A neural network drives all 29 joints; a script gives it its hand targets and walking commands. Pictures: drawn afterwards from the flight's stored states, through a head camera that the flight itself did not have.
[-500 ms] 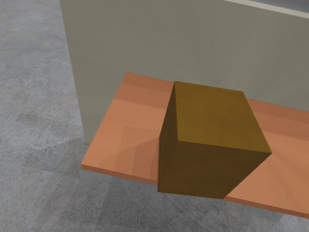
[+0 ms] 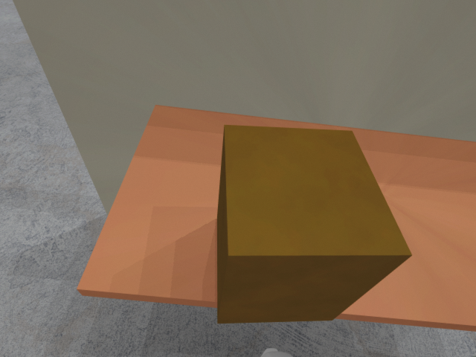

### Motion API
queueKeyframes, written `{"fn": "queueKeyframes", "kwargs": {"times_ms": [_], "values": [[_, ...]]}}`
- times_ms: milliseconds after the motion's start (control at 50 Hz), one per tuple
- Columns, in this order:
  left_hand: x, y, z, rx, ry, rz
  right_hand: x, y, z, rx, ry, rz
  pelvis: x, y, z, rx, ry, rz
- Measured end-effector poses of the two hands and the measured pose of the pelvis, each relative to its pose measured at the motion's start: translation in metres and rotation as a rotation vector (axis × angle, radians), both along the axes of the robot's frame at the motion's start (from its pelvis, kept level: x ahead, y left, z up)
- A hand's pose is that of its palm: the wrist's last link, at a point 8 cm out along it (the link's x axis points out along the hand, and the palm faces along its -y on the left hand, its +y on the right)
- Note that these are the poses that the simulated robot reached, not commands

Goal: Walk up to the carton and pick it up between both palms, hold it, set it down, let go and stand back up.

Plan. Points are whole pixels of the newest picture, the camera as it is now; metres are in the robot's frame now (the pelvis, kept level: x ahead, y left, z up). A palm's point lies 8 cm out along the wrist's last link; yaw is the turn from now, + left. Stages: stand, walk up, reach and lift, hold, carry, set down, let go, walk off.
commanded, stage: walk up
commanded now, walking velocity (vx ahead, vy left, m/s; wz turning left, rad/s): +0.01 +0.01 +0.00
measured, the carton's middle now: (282, 230) +0.31 -0.09 +0.08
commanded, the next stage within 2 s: none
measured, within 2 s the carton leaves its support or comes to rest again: neither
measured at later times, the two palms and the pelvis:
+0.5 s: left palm out of the picture -0.01 +0.23 -0.10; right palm out of the picture +0.04 -0.30 -0.16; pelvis +0.00 -0.04 +0.00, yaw +0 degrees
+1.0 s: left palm out of the picture -0.12 +0.27 -0.15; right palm out of the picture -0.08 -0.18 -0.11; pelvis -0.05 +0.04 +0.01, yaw +1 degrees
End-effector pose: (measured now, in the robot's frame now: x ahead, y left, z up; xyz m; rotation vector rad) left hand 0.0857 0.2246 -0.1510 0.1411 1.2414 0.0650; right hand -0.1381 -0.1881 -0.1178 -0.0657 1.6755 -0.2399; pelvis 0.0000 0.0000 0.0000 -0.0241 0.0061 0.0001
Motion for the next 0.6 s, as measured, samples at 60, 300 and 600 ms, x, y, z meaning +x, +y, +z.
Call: {"fn": "queueKeyframes", "kwargs": {"times_ms": [60,300,600], "values": [[0.023,-0.027,-0.003,0.012,-0.019,-0.019,0.017,-0.013,-0.016,0.042,0.009,-0.004,0.015,-0.018,-0.010,0.033,0.004,-0.001],[-0.042,-0.046,0.031,0.148,0.076,0.124,0.158,-0.106,-0.039,0.008,-0.195,0.137,0.031,-0.057,0.004,0.097,-0.051,-0.002],[-0.076,0.022,0.049,0.256,0.040,0.112,0.161,-0.101,-0.037,-0.008,-0.321,0.170,-0.017,-0.029,0.001,0.108,-0.010,0.016]]}}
